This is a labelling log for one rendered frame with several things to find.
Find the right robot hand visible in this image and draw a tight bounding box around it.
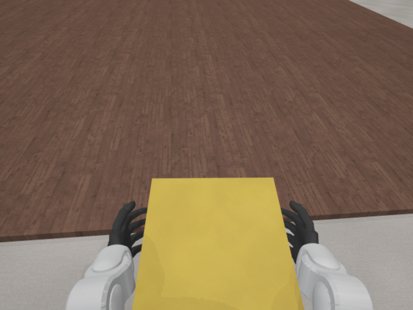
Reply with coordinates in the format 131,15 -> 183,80
281,201 -> 319,264

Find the robot left forearm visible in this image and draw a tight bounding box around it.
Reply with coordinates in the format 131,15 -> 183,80
65,245 -> 136,310

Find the carton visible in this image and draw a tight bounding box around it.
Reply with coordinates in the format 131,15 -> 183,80
132,178 -> 304,310

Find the robot right forearm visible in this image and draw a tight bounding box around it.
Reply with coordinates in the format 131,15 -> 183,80
296,243 -> 374,310

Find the left robot hand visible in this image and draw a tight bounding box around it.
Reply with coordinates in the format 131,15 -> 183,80
108,201 -> 148,258

